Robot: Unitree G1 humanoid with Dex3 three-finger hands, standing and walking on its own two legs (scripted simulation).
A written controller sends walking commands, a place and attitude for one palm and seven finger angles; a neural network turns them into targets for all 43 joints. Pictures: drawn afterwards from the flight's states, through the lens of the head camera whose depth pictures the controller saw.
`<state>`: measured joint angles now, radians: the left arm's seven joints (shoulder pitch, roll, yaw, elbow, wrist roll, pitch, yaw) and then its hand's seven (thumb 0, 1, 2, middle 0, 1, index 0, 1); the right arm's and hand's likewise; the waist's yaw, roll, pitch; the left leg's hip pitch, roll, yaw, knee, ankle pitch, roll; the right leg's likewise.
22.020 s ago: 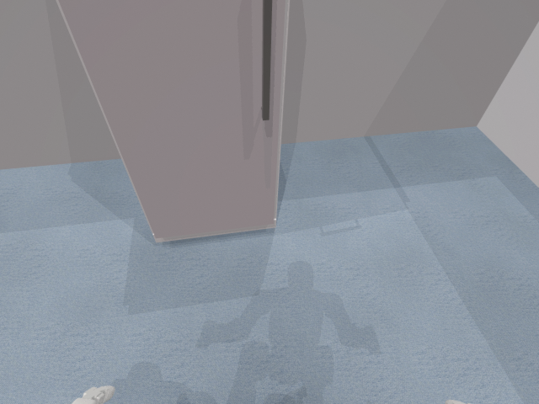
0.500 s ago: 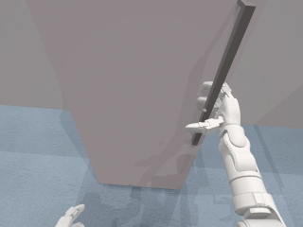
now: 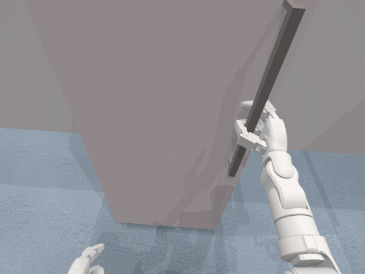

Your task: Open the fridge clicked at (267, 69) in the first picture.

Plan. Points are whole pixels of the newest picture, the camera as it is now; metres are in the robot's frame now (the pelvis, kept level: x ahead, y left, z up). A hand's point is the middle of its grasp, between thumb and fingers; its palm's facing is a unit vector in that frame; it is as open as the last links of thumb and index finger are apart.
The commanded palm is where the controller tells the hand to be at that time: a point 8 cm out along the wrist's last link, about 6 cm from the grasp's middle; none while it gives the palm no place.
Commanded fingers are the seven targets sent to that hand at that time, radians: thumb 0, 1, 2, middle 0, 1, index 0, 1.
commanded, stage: grip the handle and tug to test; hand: right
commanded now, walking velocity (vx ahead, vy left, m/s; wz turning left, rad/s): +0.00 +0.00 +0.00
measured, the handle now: (251, 112) +0.45 -0.12 +0.15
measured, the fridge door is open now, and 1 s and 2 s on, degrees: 0 3 33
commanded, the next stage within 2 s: pull the door a little, standing still in 0.78 s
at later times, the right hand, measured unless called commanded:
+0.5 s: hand (243, 134) +0.39 -0.09 +0.14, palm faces +0.00 +1.00 -0.01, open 5.9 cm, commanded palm +0.35 -0.13 +0.13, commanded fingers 0.00 -0.90 -0.90 0.45 1.40 0.45 1.40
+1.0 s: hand (244, 140) +0.37 -0.09 +0.14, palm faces -0.03 +1.00 -0.01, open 5.9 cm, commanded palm +0.33 -0.14 +0.13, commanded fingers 0.00 -0.90 -0.90 0.45 1.40 0.45 1.40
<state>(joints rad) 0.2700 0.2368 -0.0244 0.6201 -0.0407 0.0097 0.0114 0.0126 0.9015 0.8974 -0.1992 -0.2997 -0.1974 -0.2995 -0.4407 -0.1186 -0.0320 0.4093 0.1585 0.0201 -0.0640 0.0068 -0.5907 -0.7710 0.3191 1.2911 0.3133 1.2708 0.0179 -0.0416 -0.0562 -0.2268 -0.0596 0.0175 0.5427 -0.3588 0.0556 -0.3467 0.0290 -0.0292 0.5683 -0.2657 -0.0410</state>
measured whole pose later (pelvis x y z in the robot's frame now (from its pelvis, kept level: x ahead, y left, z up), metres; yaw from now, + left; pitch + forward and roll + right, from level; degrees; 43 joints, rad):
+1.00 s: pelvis +0.03 +0.01 +0.00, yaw +0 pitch +2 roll -1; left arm 0.22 0.24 -0.04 0.57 -0.03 0.07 0.02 0.01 0.90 0.90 -0.20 -0.30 -0.20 -0.30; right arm -0.20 -0.12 0.00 0.06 0.16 0.14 -0.02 0.01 -0.75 -0.82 0.31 1.32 0.29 1.33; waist 0.00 -0.03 -0.06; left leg -0.16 -0.06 0.02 0.50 -0.38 0.06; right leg -0.28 0.03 -0.03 0.53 -0.29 -0.03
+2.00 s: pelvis -0.10 +0.09 +0.00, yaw -5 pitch -1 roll -2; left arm 0.20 0.18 0.02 0.62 0.02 0.04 0.07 0.01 0.90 0.90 -0.20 -0.30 -0.20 -0.30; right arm 0.26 -0.18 0.14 -0.39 0.03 -0.05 -0.08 0.00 -0.67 -0.76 0.43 1.38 0.29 1.37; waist 0.07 -0.04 0.05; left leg -0.29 -0.12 0.11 0.50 -0.24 0.03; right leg -0.36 -0.01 0.09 0.38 -0.09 0.04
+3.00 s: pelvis +0.01 +0.45 -0.01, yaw -52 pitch +0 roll +0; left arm 0.10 0.23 0.03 0.60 0.02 -0.08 0.11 0.01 0.90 0.90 -0.20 -0.30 -0.20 -0.30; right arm 0.13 -0.23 -0.09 -0.41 0.06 -0.09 -0.07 -0.01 -0.67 -0.83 0.45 1.39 0.29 1.39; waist 0.03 -0.01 0.17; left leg -0.27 0.08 0.20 0.80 -0.43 0.01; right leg -0.36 -0.04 -0.17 0.63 -0.22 0.01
